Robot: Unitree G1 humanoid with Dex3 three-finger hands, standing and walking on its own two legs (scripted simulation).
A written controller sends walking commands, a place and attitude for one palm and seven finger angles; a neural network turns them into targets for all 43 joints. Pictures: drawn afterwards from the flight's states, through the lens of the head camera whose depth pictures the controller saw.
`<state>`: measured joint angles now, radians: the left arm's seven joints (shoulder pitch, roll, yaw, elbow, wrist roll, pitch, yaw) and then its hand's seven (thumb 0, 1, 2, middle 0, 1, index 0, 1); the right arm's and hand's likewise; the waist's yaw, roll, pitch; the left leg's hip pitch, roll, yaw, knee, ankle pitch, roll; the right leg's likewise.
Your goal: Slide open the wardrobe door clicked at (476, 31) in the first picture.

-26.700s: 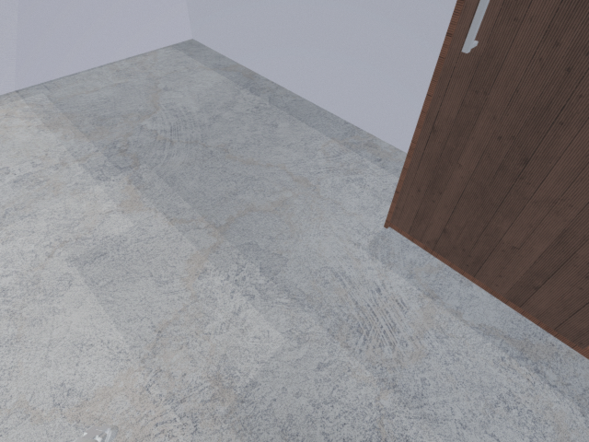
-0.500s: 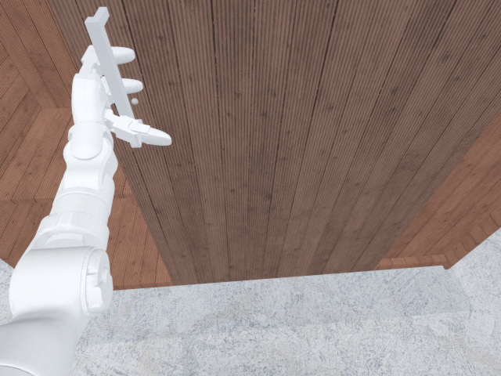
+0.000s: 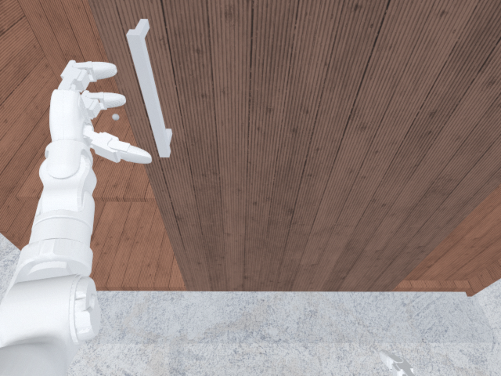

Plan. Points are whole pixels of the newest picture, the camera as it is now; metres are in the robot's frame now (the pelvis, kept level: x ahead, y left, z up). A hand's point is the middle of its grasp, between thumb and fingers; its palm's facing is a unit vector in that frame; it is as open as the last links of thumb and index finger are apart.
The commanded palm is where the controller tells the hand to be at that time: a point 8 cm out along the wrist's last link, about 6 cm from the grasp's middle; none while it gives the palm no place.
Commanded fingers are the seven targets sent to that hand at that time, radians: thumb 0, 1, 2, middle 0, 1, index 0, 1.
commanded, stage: slip the hand off the handle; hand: left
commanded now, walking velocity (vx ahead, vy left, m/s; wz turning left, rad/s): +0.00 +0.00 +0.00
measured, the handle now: (155, 96) +0.50 +0.17 +0.19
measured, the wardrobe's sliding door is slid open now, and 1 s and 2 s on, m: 0.45 0.45 0.45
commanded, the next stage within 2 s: draw the hand back to the body in 0.82 s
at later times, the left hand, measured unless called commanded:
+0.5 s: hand (95, 151) +0.37 +0.23 +0.18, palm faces +0.18 -0.98 -0.09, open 14.7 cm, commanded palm +0.34 +0.26 +0.19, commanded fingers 0.00 -0.55 0.20 -0.25 -1.15 -0.25 -1.15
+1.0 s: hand (70, 190) +0.30 +0.23 +0.19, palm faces +0.15 -0.99 -0.08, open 14.7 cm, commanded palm +0.27 +0.27 +0.19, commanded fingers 0.00 -0.55 0.20 -0.25 -1.15 -0.25 -1.15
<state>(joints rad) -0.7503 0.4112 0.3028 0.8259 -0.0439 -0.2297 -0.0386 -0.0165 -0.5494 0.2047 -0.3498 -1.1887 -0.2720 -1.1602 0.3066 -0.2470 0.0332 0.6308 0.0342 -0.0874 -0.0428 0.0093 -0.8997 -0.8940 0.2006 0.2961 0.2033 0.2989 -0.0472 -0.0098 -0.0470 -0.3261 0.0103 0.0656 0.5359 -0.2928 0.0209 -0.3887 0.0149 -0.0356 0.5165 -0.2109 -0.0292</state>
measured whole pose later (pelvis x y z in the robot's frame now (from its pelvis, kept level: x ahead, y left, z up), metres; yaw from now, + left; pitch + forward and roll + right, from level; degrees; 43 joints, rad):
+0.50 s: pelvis +0.01 +0.01 +0.00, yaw +0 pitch +2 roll +0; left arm -0.37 0.32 0.30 0.36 -0.14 -0.16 -0.11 -0.02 -0.55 0.20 -0.26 -1.15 -0.25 -1.15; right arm 0.32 -0.24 0.03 0.63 0.04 -0.09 -0.04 0.01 -0.90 -0.89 0.20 0.30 0.20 0.30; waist 0.01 0.01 -0.06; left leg -0.25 0.00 0.08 0.53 -0.31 0.03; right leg -0.32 0.01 -0.02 0.51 -0.23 -0.02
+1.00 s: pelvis -0.01 -0.01 +0.00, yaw +3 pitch -2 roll +0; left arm -0.24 0.34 0.26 0.16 -0.24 0.00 -0.20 -0.02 -0.55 0.20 -0.26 -1.15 -0.25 -1.15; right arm 0.21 -0.25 0.08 0.63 0.07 -0.13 -0.09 0.01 -0.90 -0.89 0.20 0.30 0.20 0.30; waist 0.06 0.03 -0.04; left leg -0.20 0.01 0.02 0.53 -0.30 0.01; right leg -0.24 0.01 -0.08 0.51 -0.23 -0.04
